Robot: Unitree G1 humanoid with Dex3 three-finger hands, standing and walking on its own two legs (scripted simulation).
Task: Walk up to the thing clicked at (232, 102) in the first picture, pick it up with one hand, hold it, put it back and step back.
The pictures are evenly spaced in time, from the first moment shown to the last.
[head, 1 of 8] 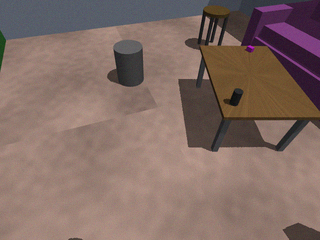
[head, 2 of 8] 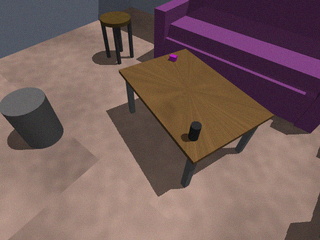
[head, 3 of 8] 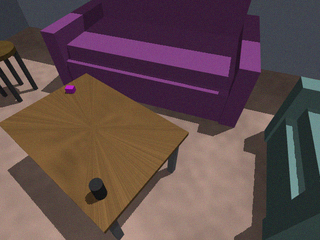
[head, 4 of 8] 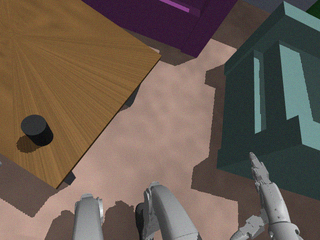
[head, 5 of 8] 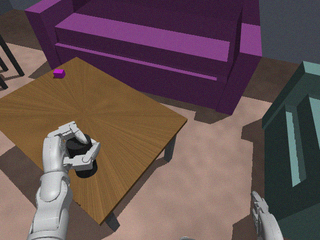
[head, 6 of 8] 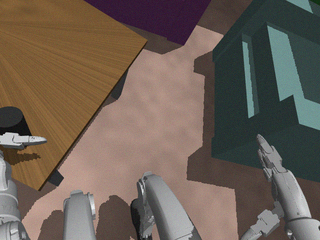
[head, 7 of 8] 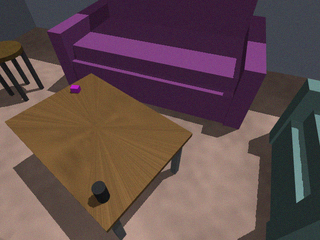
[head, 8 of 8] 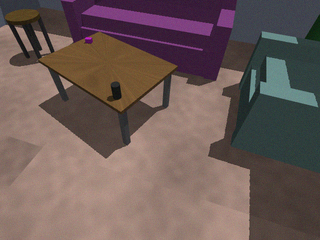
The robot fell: no
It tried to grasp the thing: yes
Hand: left
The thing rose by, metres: 0.29
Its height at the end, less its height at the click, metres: +0.00
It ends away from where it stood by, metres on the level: 0.02
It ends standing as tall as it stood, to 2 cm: yes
